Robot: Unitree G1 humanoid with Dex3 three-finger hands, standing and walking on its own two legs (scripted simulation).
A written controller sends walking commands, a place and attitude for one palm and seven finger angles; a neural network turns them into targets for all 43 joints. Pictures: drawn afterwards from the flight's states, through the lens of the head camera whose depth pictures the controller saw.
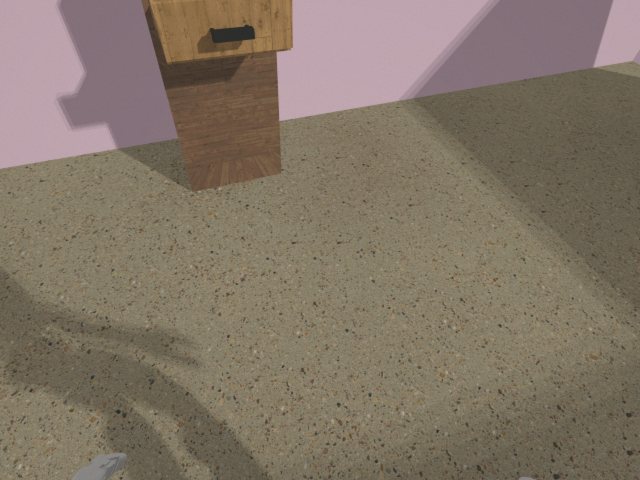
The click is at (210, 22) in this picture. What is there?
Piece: drawer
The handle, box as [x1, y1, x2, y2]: [210, 25, 254, 42]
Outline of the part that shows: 253,28 248,25 245,25 244,27 223,29 210,28 212,39 214,42 254,38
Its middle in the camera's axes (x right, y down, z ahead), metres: -0.26 -0.60 +1.11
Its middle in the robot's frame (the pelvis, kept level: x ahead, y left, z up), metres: +1.23 +0.32 +0.03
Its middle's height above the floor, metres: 0.80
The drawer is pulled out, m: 0.27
